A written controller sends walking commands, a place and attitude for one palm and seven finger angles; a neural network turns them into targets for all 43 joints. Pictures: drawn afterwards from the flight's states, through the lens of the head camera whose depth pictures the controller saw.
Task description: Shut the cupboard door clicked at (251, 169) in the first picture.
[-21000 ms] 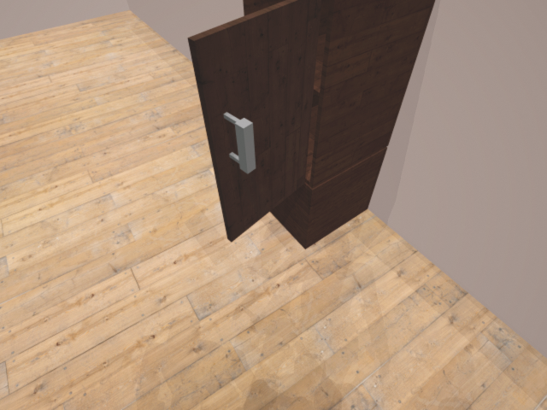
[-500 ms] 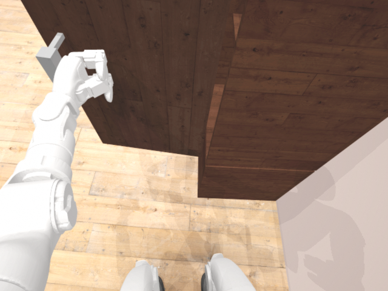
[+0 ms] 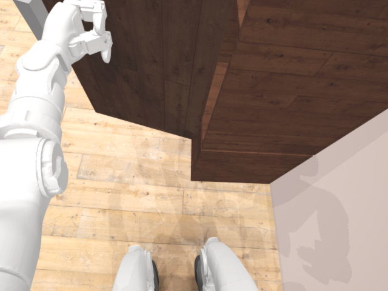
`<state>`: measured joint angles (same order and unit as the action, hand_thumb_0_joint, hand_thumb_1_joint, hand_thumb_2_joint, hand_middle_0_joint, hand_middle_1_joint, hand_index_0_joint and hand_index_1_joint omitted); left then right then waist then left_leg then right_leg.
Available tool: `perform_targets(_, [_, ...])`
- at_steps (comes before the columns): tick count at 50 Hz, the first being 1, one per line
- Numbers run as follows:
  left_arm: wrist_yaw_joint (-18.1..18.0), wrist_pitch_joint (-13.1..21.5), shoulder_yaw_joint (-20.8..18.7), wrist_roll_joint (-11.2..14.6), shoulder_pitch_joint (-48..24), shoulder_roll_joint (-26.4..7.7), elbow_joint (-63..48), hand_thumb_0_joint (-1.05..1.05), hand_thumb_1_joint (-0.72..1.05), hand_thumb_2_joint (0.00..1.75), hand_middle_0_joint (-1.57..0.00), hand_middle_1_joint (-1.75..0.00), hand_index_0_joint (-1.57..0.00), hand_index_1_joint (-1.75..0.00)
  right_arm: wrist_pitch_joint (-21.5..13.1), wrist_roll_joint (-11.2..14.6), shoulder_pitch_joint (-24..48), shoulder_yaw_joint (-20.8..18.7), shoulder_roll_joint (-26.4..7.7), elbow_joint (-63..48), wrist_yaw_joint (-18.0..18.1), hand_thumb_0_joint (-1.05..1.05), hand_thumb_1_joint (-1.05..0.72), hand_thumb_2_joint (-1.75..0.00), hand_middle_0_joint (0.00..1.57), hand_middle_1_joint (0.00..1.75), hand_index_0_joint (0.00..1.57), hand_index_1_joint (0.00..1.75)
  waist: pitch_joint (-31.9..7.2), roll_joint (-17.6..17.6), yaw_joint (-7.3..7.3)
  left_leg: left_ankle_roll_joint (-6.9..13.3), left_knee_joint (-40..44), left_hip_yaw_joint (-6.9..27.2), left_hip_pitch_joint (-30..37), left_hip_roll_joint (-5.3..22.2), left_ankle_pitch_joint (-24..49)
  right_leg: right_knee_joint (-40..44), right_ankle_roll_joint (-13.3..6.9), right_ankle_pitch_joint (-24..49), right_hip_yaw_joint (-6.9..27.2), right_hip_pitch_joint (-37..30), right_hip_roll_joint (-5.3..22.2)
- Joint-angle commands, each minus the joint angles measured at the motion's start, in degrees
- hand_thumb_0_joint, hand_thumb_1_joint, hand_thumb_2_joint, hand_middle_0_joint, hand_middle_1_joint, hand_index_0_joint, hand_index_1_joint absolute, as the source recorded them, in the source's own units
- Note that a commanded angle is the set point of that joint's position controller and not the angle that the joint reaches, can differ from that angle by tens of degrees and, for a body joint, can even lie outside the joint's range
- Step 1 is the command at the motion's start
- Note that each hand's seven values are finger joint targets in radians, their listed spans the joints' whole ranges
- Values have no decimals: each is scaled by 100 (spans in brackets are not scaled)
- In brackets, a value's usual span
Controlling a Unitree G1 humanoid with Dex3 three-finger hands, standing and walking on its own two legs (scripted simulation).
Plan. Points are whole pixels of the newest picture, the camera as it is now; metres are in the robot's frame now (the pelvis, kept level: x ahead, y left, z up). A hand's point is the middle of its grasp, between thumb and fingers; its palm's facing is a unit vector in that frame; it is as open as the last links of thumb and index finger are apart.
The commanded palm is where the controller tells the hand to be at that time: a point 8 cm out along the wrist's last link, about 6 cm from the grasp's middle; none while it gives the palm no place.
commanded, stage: push the door shut along its arc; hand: left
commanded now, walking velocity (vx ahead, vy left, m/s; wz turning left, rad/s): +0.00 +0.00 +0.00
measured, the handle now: (51, 22) +0.61 +0.19 +0.12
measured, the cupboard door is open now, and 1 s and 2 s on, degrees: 76 61 61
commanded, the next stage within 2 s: pull the fist back off the door in 0.24 s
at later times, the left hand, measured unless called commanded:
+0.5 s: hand (120, 17) +0.61 +0.07 +0.12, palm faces +0.02 -1.00 +0.07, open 3.2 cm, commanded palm +0.58 +0.08 +0.12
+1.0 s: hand (131, 51) +0.53 +0.05 +0.12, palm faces +0.02 -1.00 -0.02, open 3.1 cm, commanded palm +0.49 +0.09 +0.12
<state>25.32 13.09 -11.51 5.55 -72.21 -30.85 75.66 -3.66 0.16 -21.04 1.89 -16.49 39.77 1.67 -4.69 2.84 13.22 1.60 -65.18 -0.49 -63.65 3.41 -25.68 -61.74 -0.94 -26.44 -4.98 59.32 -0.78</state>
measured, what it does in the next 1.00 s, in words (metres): stands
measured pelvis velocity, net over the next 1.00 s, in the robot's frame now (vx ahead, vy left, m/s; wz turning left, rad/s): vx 0.04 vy -0.02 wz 0.00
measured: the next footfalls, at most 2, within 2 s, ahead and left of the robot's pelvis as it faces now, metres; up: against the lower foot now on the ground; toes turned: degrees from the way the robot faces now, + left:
none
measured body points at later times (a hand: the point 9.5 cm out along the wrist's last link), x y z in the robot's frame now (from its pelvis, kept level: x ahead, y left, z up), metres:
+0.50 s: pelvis +0.00 +0.00 -0.01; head +0.18 +0.02 +0.40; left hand +0.61 +0.12 +0.12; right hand -0.06 -0.25 -0.11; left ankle +0.04 +0.10 -0.65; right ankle +0.02 -0.12 -0.65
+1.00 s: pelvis +0.04 -0.02 +0.04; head +0.14 -0.02 +0.47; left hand +0.52 +0.10 +0.12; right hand +0.03 -0.28 -0.09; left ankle +0.04 +0.10 -0.65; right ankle +0.02 -0.12 -0.65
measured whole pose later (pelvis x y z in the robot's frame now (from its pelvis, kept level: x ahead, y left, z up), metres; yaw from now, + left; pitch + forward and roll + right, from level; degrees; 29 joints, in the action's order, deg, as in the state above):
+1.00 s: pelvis +0.04 -0.02 +0.04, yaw +0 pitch +19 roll -1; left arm -6.5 23.8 -11.7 2.3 -49.2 -9.9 61.3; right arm 1.5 -2.1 -24.6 -2.2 -15.4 37.3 -4.9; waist -6.9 2.8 8.4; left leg 0.0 -53.3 -2.5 -47.6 3.2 -24.5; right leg -52.4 -1.8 -26.0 -2.9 45.3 -1.1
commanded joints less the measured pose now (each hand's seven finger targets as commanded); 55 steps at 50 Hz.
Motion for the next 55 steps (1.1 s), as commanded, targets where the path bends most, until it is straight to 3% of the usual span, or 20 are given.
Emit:
perform_targets(1, [64, 310, 19, 78, -3610, -464, -1370, 0, 90, 90, -130, -150, -130, -150, -137, -60, -1234, -389, -1092, -47, 69, 0, -90, -90, 20, 30, 20, 30, -3278, 960, 523, 102, 377, 645, 3498, -128, 2040, 799, -114, 1311, 185, 156, -252])
perform_targets(5, [-12, 215, 178, 9, -3940, -199, -1305, 0, 90, 90, -130, -150, -130, -150, -169, -93, -1303, -394, -1093, 30, 72, 0, -90, -90, 20, 30, 20, 30, -3270, 961, 664, 123, 315, 707, 3504, -121, 1959, 736, -118, 1190, 134, 443, -261])
perform_targets(9, [-45, 86, 142, -80, -4129, -318, -1083, 0, 90, 90, -130, -150, -130, -150, -159, -121, -1373, -386, -1117, 103, 75, 0, -90, -90, 20, 30, 20, 30, -3205, 796, 760, 136, 251, 691, 3231, -123, 1798, 710, -107, 1143, 113, 456, -268])
perform_targets(17, [-22, 4, 218, -220, -4574, -302, -992, 0, 90, 90, -130, -150, -130, -150, -201, -174, -1464, -375, -1113, 216, 72, 0, -90, -90, 20, 30, 20, 30, -3392, 1138, 883, 140, 70, 699, 3329, -126, 1977, 565, -133, 1187, 52, 776, -302])
perform_targets(18, [-1235, -85, -1094, 169, -4574, -693, -1162, 0, 90, 90, -130, -150, -130, -150, -245, -267, -1796, -272, -951, -80, -19, 0, -90, -90, 20, 30, 20, 30, -3588, 1387, 532, 34, 219, 803, 2951, -39, 1805, 592, -102, 1179, 162, 435, -203])
perform_targets(19, [-1861, -167, -845, -24, -4214, -334, -955, 0, 90, 90, -130, -150, -130, -150, -251, -312, -1782, -274, -927, -98, -153, 0, -90, -90, 20, 30, 20, 30, -3663, 1292, 548, -7, 293, 863, 2899, -22, 1707, 532, -60, 1122, 140, 425, -201])
perform_targets(20, [-2394, -142, -984, -59, -4086, -136, -948, 0, 90, 90, -130, -150, -130, -150, -241, -407, -1921, -322, -913, -95, -262, 0, -90, -90, 20, 30, 20, 30, -3607, 1009, 608, -19, 376, 969, 3010, -5, 1824, 532, -2, 1185, 77, 412, -198])
perform_targets(22, [-3355, 119, -906, -436, -3868, 213, -1419, 0, 90, 90, -130, -150, -130, -150, -169, -590, -1999, -391, -864, -221, -493, 0, -90, -90, 20, 30, 20, 30, -3809, 1040, 481, -68, 351, 882, 3115, -22, 2164, 533, 42, 1360, 75, 304, -184])
perform_targets(24, [-3861, 450, -565, -1072, -3727, 254, -1642, 0, 90, 90, -130, -150, -130, -150, -61, -690, -2084, -452, -859, -202, -699, 0, -90, -90, 20, 30, 20, 30, -3893, 1077, 497, -96, 327, 811, 3228, -30, 2404, 547, 37, 1491, 72, 203, -195])
perform_targets(26, [-3800, 665, -415, -1276, -3596, 215, -1829, 0, 90, 90, -130, -150, -130, -150, 76, -663, -2129, -521, -890, -216, -776, 0, -90, -90, 20, 30, 20, 30, -4092, 1003, 454, -93, 415, 736, 3394, -69, 2629, 655, 7, 1762, 104, -231, -225])
perform_targets(28, [-3556, 689, -510, -1131, -3362, 71, -1905, 0, 90, 90, -130, -150, -130, -150, 210, -566, -2068, -543, -896, -273, -763, 0, -90, -90, 20, 30, 20, 30, -4193, 922, 345, -63, 564, 567, 3352, -141, 2593, 824, -15, 2088, 187, -859, -245])
perform_targets(31, [-3314, 645, -839, -873, -2850, -197, -1721, 0, 90, 90, -130, -150, -130, -150, 338, -450, -2006, -508, -869, -338, -672, 0, -90, -90, 20, 30, 20, 30, -3841, 616, 200, -27, 808, 417, 3098, -185, 2352, 1055, 3, 2253, 252, -1414, -259])
perform_targets(33, [-3268, 783, -670, -720, -2701, 137, -1941, 0, 90, 90, -130, -150, -130, -150, 351, -430, -1911, -499, -795, -396, -655, 0, -90, -90, 20, 30, 20, 30, -3644, 524, 170, -19, 954, 346, 3136, -207, 2286, 1183, 22, 2312, 264, -1603, -260])
perform_targets(35, [-3301, 1031, -831, -593, -2257, 103, -2212, 0, 90, 90, -130, -150, -130, -150, 342, -424, -1860, -517, -772, -444, -630, 0, -90, -90, 20, 30, 20, 30, -3653, 430, 3, -22, 1027, 281, 3249, -223, 2494, 1210, 14, 2606, 291, -1895, -267])
perform_targets(36, [-3298, 1133, -683, -564, -1965, 378, -2267, 0, 90, 90, -130, -150, -130, -150, 329, -412, -1816, -536, -719, -459, -643, 0, -90, -90, 20, 30, 20, 30, -3595, 367, -25, -24, 1056, 242, 3281, -238, 2619, 1227, 24, 2784, 287, -1972, -265])
perform_targets(40, [-3235, 1187, -394, -574, -914, 865, -1805, 0, 90, 90, -130, -150, -130, -150, 403, -352, -1745, -588, -697, -412, -672, 0, -90, -90, 20, 30, 20, 30, -2725, -93, -94, -7, 1260, 78, 2979, -276, 2358, 1425, 38, 2849, 311, -2157, -238])
perform_targets(45, [-3157, 1346, -254, -337, -396, 1151, -2528, 0, 90, 90, -130, -150, -130, -150, 457, -258, -1426, -646, -649, -560, -638, 0, -90, -90, 20, 30, 20, 30, -2796, -177, -335, 2, 1409, -63, 3135, -357, 2411, 1502, 43, 3254, 402, -2660, -190])
perform_targets(47, [-3151, 1489, 93, -311, -296, 1557, -2821, 0, 90, 90, -130, -150, -130, -150, 424, -232, -1256, -661, -571, -554, -642, 0, -90, -90, 20, 30, 20, 30, -2769, -74, -338, -11, 1398, -47, 3400, -343, 2501, 1495, 45, 3281, 375, -2529, -180])
perform_targets(49, [-3187, 1590, 255, -312, -388, 1684, -3012, 0, 90, 90, -130, -150, -130, -150, 405, -219, -1144, -687, -576, -505, -617, 0, -90, -90, 20, 30, 20, 30, -2704, -197, -279, -1, 1389, -33, 3469, -330, 2358, 1513, 63, 3120, 386, -2425, -164])
perform_targets(55, [-3296, 1622, 301, -331, 27, 1643, -3316, 0, 90, 90, -130, -150, -130, -150, 379, -152, -814, -685, -555, -501, -511, 0, -90, -90, 20, 30, 20, 30, -2706, -277, -431, -1, 1476, -69, 3508, -358, 2169, 1540, 82, 3083, 457, -2641, -102])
